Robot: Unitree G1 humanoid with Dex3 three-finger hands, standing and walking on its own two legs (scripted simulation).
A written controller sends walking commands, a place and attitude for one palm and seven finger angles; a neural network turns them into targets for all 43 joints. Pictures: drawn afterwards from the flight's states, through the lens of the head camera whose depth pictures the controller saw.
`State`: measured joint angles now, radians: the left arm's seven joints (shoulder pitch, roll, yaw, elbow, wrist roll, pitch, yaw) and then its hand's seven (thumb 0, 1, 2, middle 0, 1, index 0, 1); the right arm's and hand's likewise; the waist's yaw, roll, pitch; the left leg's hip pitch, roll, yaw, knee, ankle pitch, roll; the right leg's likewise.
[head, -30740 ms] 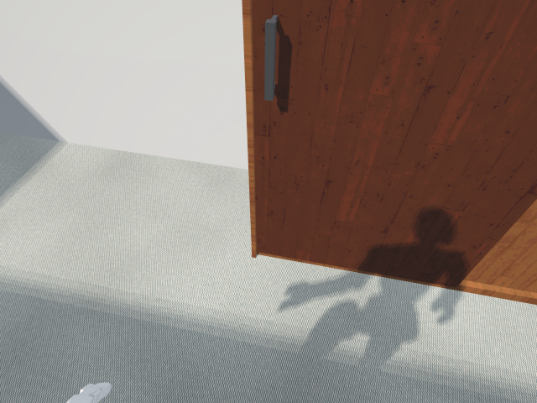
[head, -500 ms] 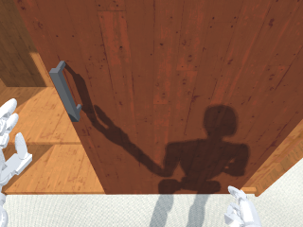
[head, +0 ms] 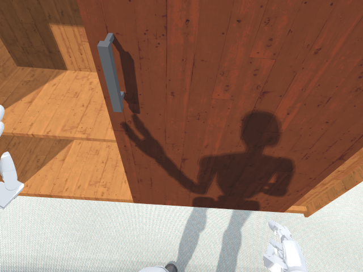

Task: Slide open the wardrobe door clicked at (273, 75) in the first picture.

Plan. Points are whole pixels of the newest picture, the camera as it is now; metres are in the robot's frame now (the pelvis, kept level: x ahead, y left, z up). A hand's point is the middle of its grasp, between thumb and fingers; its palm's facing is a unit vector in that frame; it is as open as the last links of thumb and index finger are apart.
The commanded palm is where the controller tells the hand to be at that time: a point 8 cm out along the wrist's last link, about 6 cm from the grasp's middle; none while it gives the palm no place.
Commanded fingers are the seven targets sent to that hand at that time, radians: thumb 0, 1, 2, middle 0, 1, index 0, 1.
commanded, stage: step back with the hand held close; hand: left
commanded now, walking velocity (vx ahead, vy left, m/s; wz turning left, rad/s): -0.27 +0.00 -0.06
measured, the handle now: (114, 75) +0.49 +0.22 +0.15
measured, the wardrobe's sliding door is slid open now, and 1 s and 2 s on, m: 0.67 0.67 0.67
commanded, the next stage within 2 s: stop stepping back and stand still in 0.32 s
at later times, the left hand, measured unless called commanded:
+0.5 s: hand out of the picture +0.14 +0.30 +0.18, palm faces +0.38 -0.84 -0.39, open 7.4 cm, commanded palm +0.07 +0.33 +0.19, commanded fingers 0.00 0.90 0.90 -0.20 -0.30 -0.20 -0.30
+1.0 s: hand out of the picture +0.12 +0.31 +0.18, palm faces +0.29 -0.90 -0.31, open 7.5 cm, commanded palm +0.04 +0.36 +0.19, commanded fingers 0.00 0.90 0.90 -0.20 -0.30 -0.20 -0.30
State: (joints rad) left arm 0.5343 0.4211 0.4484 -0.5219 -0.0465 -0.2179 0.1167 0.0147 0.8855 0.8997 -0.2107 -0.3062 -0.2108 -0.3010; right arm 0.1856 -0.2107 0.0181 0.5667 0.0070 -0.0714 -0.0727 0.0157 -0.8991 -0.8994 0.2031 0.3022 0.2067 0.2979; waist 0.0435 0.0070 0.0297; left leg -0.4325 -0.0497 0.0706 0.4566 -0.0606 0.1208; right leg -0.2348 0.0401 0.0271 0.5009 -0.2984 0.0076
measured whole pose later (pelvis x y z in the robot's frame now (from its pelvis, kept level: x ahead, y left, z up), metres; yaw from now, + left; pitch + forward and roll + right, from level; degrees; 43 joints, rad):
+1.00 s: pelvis -0.13 +0.08 +0.01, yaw -7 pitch -2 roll -2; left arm 0.44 0.41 0.40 -0.52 -0.05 -0.14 0.14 0.02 0.89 0.90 -0.21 -0.31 -0.21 -0.30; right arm 0.28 -0.15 0.04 0.67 -0.02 -0.16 -0.05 0.02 -0.90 -0.90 0.20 0.30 0.20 0.30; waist -0.04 -0.08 0.01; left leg -0.28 -0.04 0.06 0.45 -0.16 0.05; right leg -0.33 0.07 -0.02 0.87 -0.42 -0.04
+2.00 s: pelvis -0.09 +0.13 +0.01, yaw -3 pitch +0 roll +1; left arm 0.23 0.20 0.00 1.08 0.02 0.01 0.03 0.00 0.91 0.90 -0.20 -0.30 -0.20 -0.30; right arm 0.21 -0.18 0.00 1.09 -0.02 0.01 -0.03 0.01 -0.91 -0.90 0.20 0.30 0.20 0.30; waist -0.01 0.00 0.04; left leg -0.22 -0.01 0.10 0.47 -0.25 0.04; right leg -0.08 -0.07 -0.06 0.43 -0.35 0.04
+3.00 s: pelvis -0.11 +0.12 +0.01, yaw -4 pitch -1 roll +0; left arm 0.26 0.14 -0.01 1.15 0.02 -0.01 0.03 0.01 0.91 0.90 -0.20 -0.30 -0.20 -0.30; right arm 0.24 -0.14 -0.01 1.15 -0.02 0.01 -0.04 0.01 -0.92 -0.90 0.20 0.30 0.20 0.30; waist -0.01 -0.01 0.06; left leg -0.22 0.02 0.10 0.42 -0.19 0.02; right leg -0.09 -0.05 -0.06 0.40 -0.30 0.02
